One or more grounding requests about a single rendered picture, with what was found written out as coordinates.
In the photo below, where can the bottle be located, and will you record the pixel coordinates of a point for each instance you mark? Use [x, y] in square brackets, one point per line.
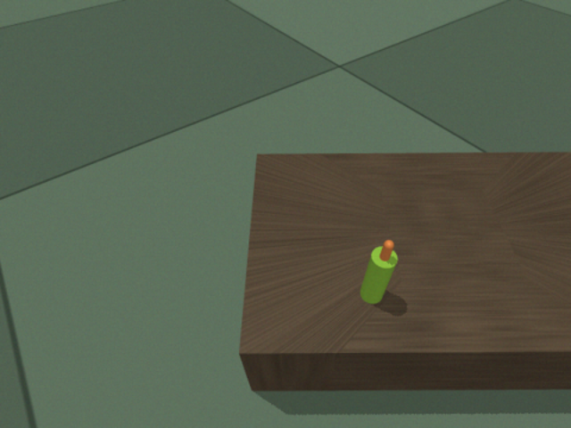
[380, 268]

